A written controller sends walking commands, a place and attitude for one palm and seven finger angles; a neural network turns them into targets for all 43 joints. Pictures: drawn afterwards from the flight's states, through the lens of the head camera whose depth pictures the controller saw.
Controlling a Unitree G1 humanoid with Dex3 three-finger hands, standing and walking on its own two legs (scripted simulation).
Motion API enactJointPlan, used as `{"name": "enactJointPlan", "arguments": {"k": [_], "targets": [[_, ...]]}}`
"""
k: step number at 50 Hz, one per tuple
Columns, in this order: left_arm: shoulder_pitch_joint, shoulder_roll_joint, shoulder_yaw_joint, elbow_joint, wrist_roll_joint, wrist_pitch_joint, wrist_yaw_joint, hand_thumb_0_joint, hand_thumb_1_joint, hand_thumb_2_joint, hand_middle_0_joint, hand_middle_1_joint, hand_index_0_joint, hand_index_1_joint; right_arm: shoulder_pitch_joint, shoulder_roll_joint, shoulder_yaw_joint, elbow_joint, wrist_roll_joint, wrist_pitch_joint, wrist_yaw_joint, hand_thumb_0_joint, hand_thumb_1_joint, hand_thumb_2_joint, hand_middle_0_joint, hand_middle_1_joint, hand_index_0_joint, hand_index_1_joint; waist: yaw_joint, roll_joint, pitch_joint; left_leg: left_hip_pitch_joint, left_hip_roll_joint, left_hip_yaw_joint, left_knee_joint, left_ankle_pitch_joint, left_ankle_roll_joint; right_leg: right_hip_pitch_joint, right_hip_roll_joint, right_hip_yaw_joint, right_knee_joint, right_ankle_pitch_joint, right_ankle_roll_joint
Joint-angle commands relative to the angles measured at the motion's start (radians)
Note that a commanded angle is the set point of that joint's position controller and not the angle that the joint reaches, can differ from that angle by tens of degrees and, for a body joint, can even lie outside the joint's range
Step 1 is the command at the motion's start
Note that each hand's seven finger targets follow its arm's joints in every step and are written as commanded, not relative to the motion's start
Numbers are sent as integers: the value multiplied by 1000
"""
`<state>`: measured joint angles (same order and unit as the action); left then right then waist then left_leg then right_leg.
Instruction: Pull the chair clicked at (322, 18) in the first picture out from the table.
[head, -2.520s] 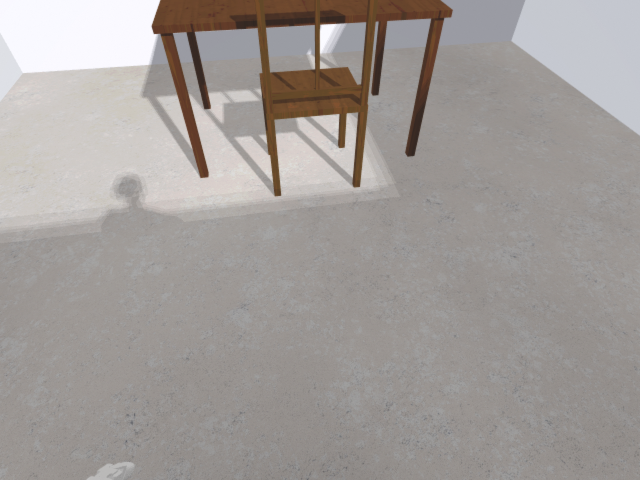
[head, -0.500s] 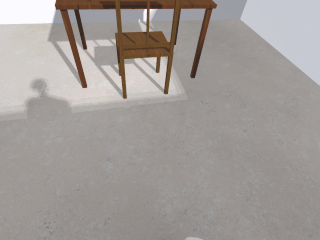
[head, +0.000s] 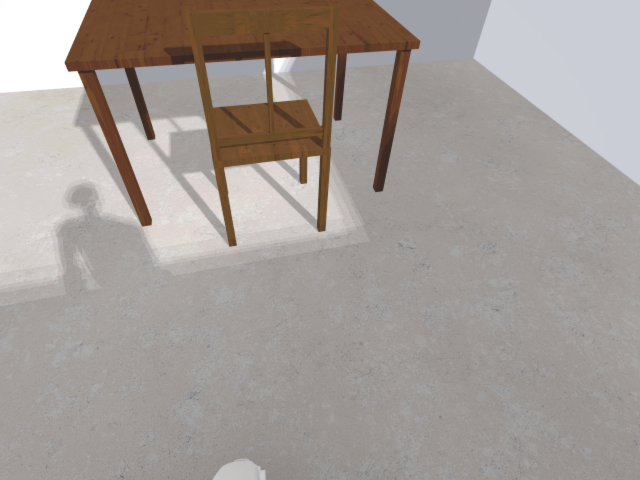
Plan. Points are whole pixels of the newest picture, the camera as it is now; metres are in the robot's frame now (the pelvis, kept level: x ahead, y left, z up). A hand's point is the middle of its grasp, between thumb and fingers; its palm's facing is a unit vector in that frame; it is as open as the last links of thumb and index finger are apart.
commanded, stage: walk to a spot facing it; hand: left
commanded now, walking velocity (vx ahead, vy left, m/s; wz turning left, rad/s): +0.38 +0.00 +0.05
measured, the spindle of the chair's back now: (269, 86) +1.23 +0.20 -0.08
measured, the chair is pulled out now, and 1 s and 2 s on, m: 0.00 0.00 0.00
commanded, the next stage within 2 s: turn to face it in 0.88 s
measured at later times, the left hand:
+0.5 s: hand (171, 417) +0.25 +0.24 -0.17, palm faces +0.03 -0.99 -0.14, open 7.3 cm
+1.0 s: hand (242, 286) +0.50 +0.17 -0.16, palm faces -0.02 -0.97 -0.23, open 7.1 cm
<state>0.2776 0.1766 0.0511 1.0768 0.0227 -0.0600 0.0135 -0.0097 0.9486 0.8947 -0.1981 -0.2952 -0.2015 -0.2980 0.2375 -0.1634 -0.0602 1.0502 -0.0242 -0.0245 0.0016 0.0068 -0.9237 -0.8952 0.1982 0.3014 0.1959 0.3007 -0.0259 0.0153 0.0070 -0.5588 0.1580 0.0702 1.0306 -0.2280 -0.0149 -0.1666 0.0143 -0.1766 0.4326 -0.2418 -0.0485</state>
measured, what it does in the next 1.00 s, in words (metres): walks ahead: left foot, then right foot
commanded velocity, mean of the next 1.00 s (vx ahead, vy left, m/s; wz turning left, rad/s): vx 0.33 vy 0.00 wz -0.05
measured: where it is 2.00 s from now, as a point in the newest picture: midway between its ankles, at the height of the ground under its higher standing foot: (316, 388)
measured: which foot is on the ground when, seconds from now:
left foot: up 0.00-0.16, down 0.18-0.74, up 0.76-1.00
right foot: down 0.00-0.20, up 0.22-0.72, down 0.74-1.00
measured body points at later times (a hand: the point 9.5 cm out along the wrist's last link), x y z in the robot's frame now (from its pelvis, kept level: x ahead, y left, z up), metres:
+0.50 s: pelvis +0.21 +0.06 +0.01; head +0.22 +0.09 +0.46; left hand +0.25 +0.29 -0.16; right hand +0.17 -0.16 -0.14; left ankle +0.17 +0.13 -0.74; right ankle +0.27 -0.10 -0.65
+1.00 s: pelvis +0.43 -0.01 +0.00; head +0.43 -0.02 +0.45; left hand +0.50 +0.22 -0.14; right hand +0.42 -0.24 -0.16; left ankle +0.48 +0.13 -0.66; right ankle +0.44 -0.09 -0.74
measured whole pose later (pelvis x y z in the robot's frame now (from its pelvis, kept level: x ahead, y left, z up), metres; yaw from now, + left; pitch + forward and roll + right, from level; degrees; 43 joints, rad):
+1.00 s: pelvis +0.43 -0.01 +0.00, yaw -3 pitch -2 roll -1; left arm 0.23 0.17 0.06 1.06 0.02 -0.07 0.02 -0.03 0.95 0.89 -0.20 -0.30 -0.20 -0.30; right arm 0.28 -0.16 -0.06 1.07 -0.02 -0.02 0.00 0.01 -0.91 -0.90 0.20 0.30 0.20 0.30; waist -0.04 0.04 0.02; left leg -0.56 0.15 0.06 1.10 -0.25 -0.02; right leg -0.18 0.00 -0.21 0.44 -0.23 -0.07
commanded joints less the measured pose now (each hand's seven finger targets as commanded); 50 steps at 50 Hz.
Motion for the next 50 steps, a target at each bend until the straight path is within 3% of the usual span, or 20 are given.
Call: {"name": "enactJointPlan", "arguments": {"k": [1,4,6,7,8,9,10,14,16,21,31,34,35,36,37,38,39,41,44,50], "targets": [[65,119,12,-31,5,-23,-5,0,900,900,-200,-300,-200,-300,21,-6,2,-48,1,-7,27,0,-900,-900,200,300,200,300,15,-119,123,68,4,12,-222,56,-9,-145,-272,184,-277,-75,-103],[112,137,17,-17,7,-20,-5,0,900,900,-200,-300,-200,-300,-54,-23,1,-80,3,-24,31,0,-900,-900,200,300,200,300,43,-85,120,105,-21,35,-336,22,7,-59,-300,210,-230,-27,-107],[123,144,20,-13,5,-14,-7,0,900,900,-200,-300,-200,-300,-34,-41,-2,-75,1,-32,29,0,-900,-900,200,300,200,300,29,-51,108,206,-52,74,-416,14,16,-50,-289,190,-167,29,-93],[117,142,20,-11,2,-12,-7,0,900,900,-200,-300,-200,-300,39,-63,-7,-54,-3,-39,23,0,-900,-900,200,300,200,300,-11,-11,74,341,-76,88,-479,21,22,-81,-257,150,-54,99,-76],[124,117,15,-16,-3,-11,-10,0,900,900,-200,-300,-200,-300,175,-120,-20,-15,-8,-47,13,0,-900,-900,200,300,200,300,-62,107,-14,547,-39,12,-547,-7,50,-145,-188,85,180,162,-40],[152,54,7,-37,-12,-9,-18,0,900,900,-200,-300,-200,-300,309,-248,-52,13,-20,-54,4,0,-900,-900,200,300,200,300,-95,362,-102,726,215,-358,-666,-78,143,-357,-56,-12,522,-121,23],[84,69,4,-77,-5,-13,-19,0,900,900,-200,-300,-200,-300,361,-271,-52,27,-8,-43,-5,0,-900,-900,200,300,200,300,-108,338,-90,731,323,-524,-783,-73,213,-484,-22,75,737,-339,27],[35,55,15,-35,6,7,-33,0,900,900,-200,-300,-200,-300,129,-108,-5,-11,3,-61,-20,0,-900,-900,200,300,200,300,-3,27,69,431,213,-240,-834,7,146,-464,-156,169,824,-72,38],[83,14,13,-19,12,29,-31,0,900,900,-200,-300,-200,-300,132,-83,0,0,6,-72,-25,0,-900,-900,200,300,200,300,26,51,54,400,156,-115,-844,88,121,-423,-150,162,797,-1,54],[40,15,21,-41,11,56,-34,0,900,900,-200,-300,-200,-300,179,-72,3,27,13,-79,-31,0,-900,-900,200,300,200,300,37,69,72,473,133,-24,-881,174,126,-522,-159,159,708,103,79],[-249,2,4,-135,3,37,-43,0,900,900,-200,-300,-200,-300,335,-72,5,110,-5,-66,-31,0,-900,-900,200,300,200,300,-41,96,159,618,156,68,-825,403,147,-488,-116,50,258,70,32],[-157,27,11,-115,4,24,-38,0,900,900,-200,-300,-200,-300,320,-94,1,118,-5,-62,-31,0,-900,-900,200,300,200,300,10,91,103,612,163,98,-671,681,132,-287,-52,9,183,3,-12],[-34,44,19,-79,7,16,-35,0,900,900,-200,-300,-200,-300,292,-108,0,115,0,-61,-31,0,-900,-900,200,300,200,300,72,79,36,604,142,126,-537,741,111,-146,-26,-4,130,39,-24],[117,88,34,-30,14,3,-30,0,900,900,-200,-300,-200,-300,270,-109,-2,106,7,-61,-27,0,-900,-900,200,300,200,300,140,35,-54,479,101,153,-328,672,77,104,-37,22,96,108,-45],[248,194,64,3,18,-8,-17,0,900,900,-200,-300,-200,-300,295,-65,3,83,20,-63,-15,0,-900,-900,200,300,200,300,182,-161,-194,221,2,191,-19,277,34,378,-273,316,61,143,-118],[300,269,75,18,-3,-8,-11,0,900,900,-200,-300,-200,-300,295,-35,13,52,24,-62,-16,0,-900,-900,200,300,200,300,152,-273,-259,19,-130,99,279,-328,4,474,-471,677,-70,297,-222],[239,254,73,0,-16,2,-2,0,900,900,-200,-300,-200,-300,220,-54,4,34,26,-52,-21,0,-900,-900,200,300,200,300,147,-141,-162,-29,-86,-27,381,-310,32,371,-479,649,-123,262,-235],[85,164,45,-32,-13,0,-1,0,900,900,-200,-300,-200,-300,156,-16,1,30,17,-42,-16,0,-900,-900,200,300,200,300,87,-56,6,-33,-6,-57,360,-151,33,68,-419,487,-176,89,-163],[9,67,12,-36,-2,-17,4,0,900,900,-200,-300,-200,-300,228,27,6,57,1,-5,-12,0,-900,-900,200,300,200,300,-4,-61,66,62,7,-57,231,-52,21,-135,-321,239,-227,133,-88],[24,62,4,-32,0,-25,5,0,900,900,-200,-300,-200,-300,118,25,7,-3,2,15,5,0,-900,-900,200,300,200,300,-11,-113,102,57,5,-6,-73,31,-14,-157,-285,102,-242,245,-90]]}}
